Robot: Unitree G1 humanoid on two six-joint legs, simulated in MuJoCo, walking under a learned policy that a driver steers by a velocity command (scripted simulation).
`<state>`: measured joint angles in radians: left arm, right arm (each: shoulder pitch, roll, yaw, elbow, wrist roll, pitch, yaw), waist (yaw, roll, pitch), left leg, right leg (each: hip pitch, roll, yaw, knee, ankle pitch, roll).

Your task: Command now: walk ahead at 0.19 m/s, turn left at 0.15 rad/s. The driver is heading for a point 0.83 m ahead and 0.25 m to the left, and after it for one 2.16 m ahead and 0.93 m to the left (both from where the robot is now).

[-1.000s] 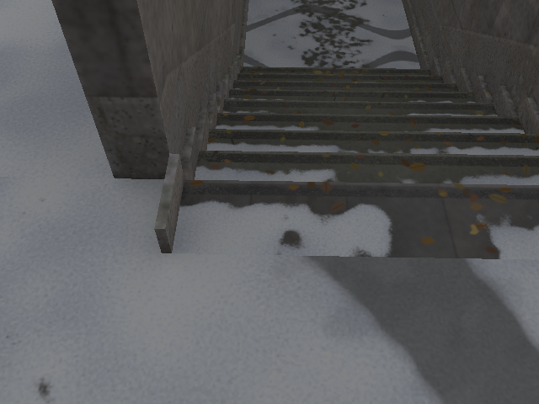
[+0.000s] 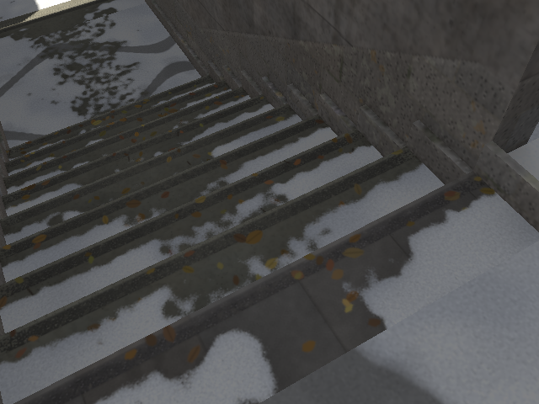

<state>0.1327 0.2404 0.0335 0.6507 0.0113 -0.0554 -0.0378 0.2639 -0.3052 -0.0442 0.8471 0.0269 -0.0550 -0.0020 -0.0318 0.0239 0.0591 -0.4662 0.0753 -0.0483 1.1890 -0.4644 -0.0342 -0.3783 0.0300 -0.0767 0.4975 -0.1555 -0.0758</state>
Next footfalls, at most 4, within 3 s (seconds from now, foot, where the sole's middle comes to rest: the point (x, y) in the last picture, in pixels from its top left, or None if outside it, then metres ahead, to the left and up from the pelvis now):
0.40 left None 0.12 0.16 -0.77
0.86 right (262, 399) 0.45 0.06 -0.77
1.28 left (142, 376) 0.52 0.35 -0.77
1.90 right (257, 261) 0.91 0.07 -0.92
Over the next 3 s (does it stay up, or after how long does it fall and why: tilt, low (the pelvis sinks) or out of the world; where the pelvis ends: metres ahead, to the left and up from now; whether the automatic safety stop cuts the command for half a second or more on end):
stays up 0.83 0.17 -0.17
